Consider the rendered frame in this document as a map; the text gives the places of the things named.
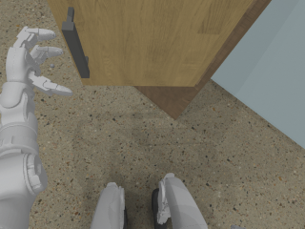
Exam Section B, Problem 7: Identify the robot right foot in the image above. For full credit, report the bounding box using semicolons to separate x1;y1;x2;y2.
152;188;167;229

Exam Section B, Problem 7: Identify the left robot thigh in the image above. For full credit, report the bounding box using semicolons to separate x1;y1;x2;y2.
90;185;125;229

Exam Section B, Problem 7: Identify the cupboard door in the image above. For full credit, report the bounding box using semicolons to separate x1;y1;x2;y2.
47;0;254;87

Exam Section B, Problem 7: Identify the left robot upper arm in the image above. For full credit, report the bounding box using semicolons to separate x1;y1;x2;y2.
0;153;48;229

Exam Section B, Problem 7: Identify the left robot hand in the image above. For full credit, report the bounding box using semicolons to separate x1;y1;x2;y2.
6;26;73;96

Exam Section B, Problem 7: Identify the handle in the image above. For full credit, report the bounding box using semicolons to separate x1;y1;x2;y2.
61;7;90;78

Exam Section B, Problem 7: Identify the robot left forearm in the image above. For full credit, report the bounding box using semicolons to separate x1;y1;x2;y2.
0;81;39;159

